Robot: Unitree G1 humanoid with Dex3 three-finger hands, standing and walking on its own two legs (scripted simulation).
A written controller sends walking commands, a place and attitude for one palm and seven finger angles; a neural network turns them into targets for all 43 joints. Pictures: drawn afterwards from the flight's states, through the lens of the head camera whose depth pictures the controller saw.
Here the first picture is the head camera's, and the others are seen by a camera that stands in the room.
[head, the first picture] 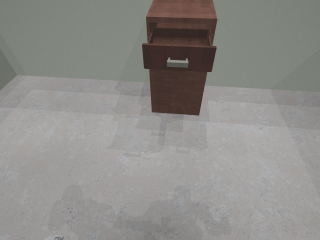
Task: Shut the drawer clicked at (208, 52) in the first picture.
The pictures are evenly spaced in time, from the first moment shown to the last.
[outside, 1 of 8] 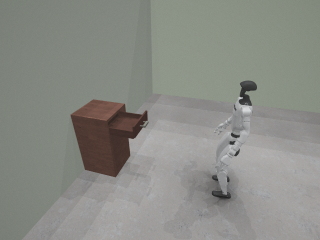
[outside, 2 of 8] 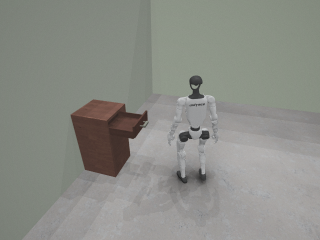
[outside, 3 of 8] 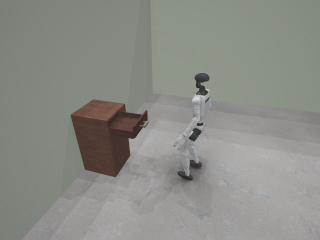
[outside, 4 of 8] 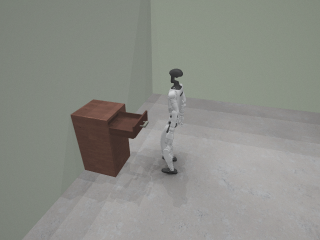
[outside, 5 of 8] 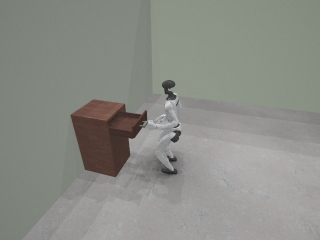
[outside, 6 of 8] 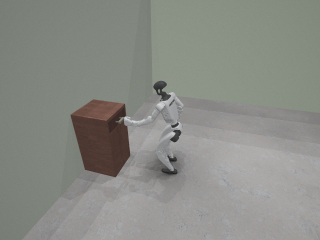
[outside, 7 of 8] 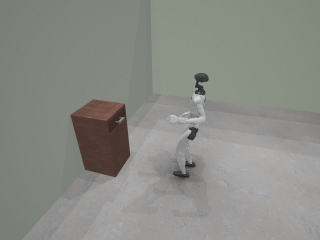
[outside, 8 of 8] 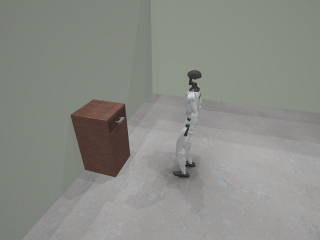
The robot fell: no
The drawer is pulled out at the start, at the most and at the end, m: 0.30 0.30 0.00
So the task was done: yes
